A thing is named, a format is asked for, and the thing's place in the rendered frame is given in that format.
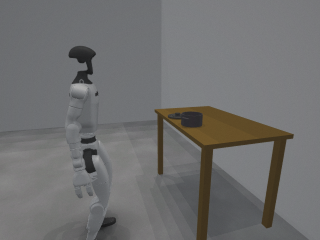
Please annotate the lid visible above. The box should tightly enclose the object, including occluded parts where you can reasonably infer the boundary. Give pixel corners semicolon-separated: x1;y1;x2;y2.
168;113;182;119

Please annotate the right robot hand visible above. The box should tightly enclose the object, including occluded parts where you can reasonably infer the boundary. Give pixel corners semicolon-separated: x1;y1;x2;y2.
73;169;93;198

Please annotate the table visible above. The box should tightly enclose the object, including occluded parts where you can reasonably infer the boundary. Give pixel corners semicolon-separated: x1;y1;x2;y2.
154;106;294;240

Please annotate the robot right upper arm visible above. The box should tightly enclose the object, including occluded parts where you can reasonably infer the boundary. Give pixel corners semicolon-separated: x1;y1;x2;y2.
65;84;89;132

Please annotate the robot right shin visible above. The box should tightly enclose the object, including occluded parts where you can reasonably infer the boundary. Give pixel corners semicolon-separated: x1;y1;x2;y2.
86;203;109;240

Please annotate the right robot thigh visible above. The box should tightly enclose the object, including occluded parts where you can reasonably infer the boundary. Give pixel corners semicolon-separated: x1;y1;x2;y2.
83;150;110;211

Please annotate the robot right forearm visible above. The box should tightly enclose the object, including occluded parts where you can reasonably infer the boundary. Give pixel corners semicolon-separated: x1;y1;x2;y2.
66;124;86;172

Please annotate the pot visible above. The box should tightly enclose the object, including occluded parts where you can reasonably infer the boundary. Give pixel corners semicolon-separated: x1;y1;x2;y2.
181;111;203;128

